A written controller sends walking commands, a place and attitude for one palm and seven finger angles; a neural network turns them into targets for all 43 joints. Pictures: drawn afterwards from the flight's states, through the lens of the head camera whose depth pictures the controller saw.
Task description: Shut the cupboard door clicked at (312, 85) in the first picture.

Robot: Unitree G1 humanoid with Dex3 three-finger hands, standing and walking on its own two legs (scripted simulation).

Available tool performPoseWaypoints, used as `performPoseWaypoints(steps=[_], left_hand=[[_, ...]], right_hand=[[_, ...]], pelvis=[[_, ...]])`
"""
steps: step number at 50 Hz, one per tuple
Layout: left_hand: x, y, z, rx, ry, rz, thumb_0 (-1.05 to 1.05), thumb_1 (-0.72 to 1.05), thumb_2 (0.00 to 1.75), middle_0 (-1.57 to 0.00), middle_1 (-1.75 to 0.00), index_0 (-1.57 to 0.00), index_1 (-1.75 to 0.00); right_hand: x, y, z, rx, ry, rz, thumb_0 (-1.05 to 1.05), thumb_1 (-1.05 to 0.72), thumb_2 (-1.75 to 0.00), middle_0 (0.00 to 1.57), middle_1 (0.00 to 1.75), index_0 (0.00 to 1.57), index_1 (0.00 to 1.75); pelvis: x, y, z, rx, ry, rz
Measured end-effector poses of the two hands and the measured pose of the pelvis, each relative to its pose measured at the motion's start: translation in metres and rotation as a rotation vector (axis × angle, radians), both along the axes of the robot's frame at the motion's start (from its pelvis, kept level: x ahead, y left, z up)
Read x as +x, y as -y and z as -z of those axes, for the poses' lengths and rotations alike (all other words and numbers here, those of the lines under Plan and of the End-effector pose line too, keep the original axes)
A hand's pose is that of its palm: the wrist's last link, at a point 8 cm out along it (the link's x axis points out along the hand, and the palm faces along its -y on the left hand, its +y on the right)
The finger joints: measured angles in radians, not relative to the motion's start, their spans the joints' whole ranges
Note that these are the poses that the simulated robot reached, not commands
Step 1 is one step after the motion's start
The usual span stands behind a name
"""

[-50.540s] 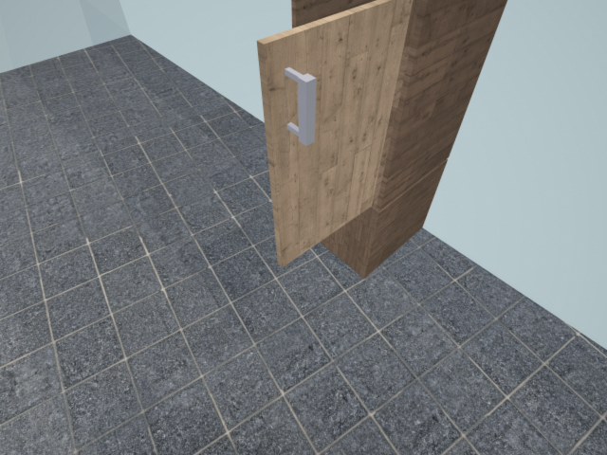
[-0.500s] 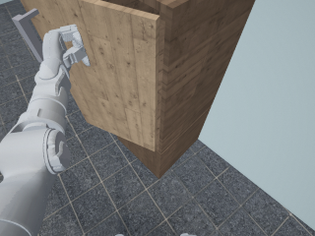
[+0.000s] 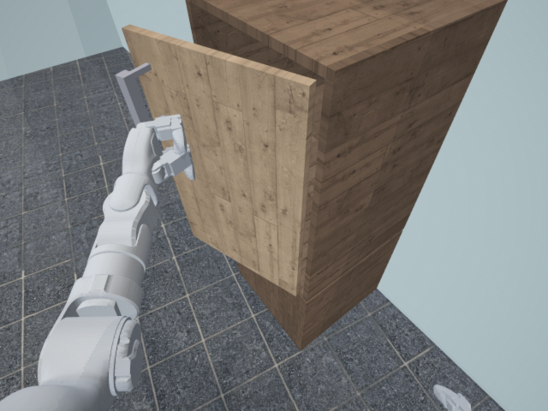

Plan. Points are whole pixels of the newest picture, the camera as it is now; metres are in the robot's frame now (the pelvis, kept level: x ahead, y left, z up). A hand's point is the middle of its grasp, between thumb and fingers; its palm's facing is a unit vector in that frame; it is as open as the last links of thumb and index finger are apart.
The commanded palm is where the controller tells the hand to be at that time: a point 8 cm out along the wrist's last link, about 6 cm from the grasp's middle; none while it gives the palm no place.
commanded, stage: draw the hand back to the body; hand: left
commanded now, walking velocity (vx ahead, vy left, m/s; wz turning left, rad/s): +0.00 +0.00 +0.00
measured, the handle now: (145, 101) +0.61 +0.24 +0.15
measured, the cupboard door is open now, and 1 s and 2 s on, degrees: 20 20 20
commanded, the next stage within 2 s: step back with the hand held close in 1.68 s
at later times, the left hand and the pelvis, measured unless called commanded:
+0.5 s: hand (141, 192) +0.36 +0.18 +0.16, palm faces +0.02 -1.00 -0.02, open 3.1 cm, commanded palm +0.33 +0.23 +0.17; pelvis +0.00 +0.01 +0.01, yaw -1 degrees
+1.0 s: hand (43, 269) +0.24 +0.25 +0.17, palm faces +0.36 -0.89 -0.26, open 3.9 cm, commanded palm +0.20 +0.28 +0.18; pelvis -0.01 +0.01 +0.02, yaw +0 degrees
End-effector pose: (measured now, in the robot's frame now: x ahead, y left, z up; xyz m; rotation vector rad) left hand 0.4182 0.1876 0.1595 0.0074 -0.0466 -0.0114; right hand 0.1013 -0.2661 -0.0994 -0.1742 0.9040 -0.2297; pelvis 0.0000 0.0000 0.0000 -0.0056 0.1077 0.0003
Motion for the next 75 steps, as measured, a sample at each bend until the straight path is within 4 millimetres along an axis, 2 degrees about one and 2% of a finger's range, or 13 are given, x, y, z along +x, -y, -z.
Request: performPoseWaypoints(steps=[3,7,13,21,26,31,33,37,41,50,62,69,75], left_hand=[[0.000,0.001,0.002,-0.012,-0.046,-0.010,0.02,0.90,0.90,-1.30,-1.50,-1.30,-1.50],[0.002,0.000,0.002,-0.012,-0.050,-0.021,0.02,0.90,0.90,-1.30,-1.50,-1.30,-1.50],[-0.007,-0.007,0.000,-0.004,-0.004,-0.015,0.02,0.90,0.90,-1.29,-1.50,-1.30,-1.50],[-0.049,-0.036,0.007,0.004,-0.008,-0.032,0.02,0.90,0.90,-1.29,-1.50,-1.30,-1.50],[-0.081,-0.049,-0.002,0.008,0.038,-0.030,0.02,0.90,0.90,-1.29,-1.50,-1.30,-1.50],[-0.110,-0.062,-0.008,0.013,0.031,-0.030,0.02,0.90,0.90,-1.27,-1.48,-1.28,-1.47],[-0.124,-0.065,-0.012,0.094,0.046,-0.077,0.02,0.90,0.90,-1.25,-1.45,-1.25,-1.44],[-0.155,-0.069,-0.011,0.179,0.079,-0.170,0.01,0.90,0.90,-1.17,-1.37,-1.18,-1.36],[-0.181,-0.078,-0.006,0.206,0.082,-0.244,0.01,0.90,0.90,-1.08,-1.27,-1.09,-1.26],[-0.214,-0.103,-0.024,0.289,0.130,-0.369,0.02,0.89,0.90,-0.85,-1.01,-0.85,-1.00],[-0.255,-0.117,-0.020,0.393,0.055,-0.423,0.01,0.89,0.90,-0.52,-0.65,-0.53,-0.65],[-0.278,-0.126,-0.031,0.457,0.063,-0.488,0.01,0.89,0.90,-0.34,-0.45,-0.34,-0.44],[-0.272,-0.124,-0.028,0.427,0.064,-0.515,0.01,0.89,0.90,-0.25,-0.35,-0.25,-0.35]], right_hand=[[0.015,-0.008,-0.003,0.012,0.038,-0.026,0.01,-0.91,-0.90,0.20,0.30,0.20,0.30],[0.019,-0.017,-0.004,0.028,0.053,-0.044,0.01,-0.91,-0.90,0.20,0.30,0.20,0.30],[-0.001,-0.023,0.003,0.057,0.008,-0.021,0.01,-0.91,-0.90,0.20,0.30,0.20,0.30],[-0.020,-0.020,0.005,0.057,-0.032,0.023,0.01,-0.91,-0.90,0.21,0.30,0.20,0.30],[-0.003,-0.020,-0.005,0.031,0.028,0.002,0.01,-0.91,-0.90,0.20,0.30,0.20,0.30],[0.031,-0.026,-0.022,0.020,0.148,-0.040,0.01,-0.91,-0.90,0.20,0.30,0.20,0.30],[0.045,-0.031,-0.031,0.017,0.203,-0.063,0.01,-0.91,-0.90,0.20,0.30,0.20,0.30],[0.066,-0.045,-0.046,0.020,0.271,-0.109,0.01,-0.91,-0.90,0.20,0.30,0.20,0.30],[0.076,-0.058,-0.053,0.022,0.278,-0.156,0.01,-0.91,-0.90,0.20,0.30,0.20,0.30],[0.071,-0.074,-0.043,0.047,0.227,-0.195,0.01,-0.91,-0.90,0.21,0.30,0.20,0.30],[0.057,-0.057,-0.030,0.039,0.157,-0.139,0.01,-0.91,-0.90,0.21,0.30,0.20,0.30],[0.070,-0.049,-0.034,0.014,0.190,-0.143,0.01,-0.91,-0.90,0.20,0.30,0.20,0.30],[0.086,-0.053,-0.037,0.015,0.221,-0.168,0.01,-0.91,-0.90,0.20,0.30,0.20,0.30]], pelvis=[[-0.003,0.000,0.000,0.002,0.008,-0.007],[-0.007,0.001,0.000,0.004,0.008,-0.007],[-0.005,-0.001,-0.001,0.008,0.010,0.012],[0.001,-0.004,-0.005,0.009,0.055,0.026],[-0.002,-0.006,-0.007,0.005,0.086,0.019],[-0.007,-0.008,-0.008,0.004,0.111,0.011],[-0.009,-0.009,-0.010,0.004,0.125,0.010],[-0.013,-0.011,-0.013,0.005,0.141,0.009],[-0.015,-0.011,-0.016,0.005,0.158,0.005],[-0.013,-0.013,-0.019,0.002,0.185,0.001],[0.000,-0.013,-0.019,0.005,0.180,0.011],[0.005,-0.011,-0.019,0.004,0.179,0.005],[0.005,-0.009,-0.019,0.008,0.176,-0.003]])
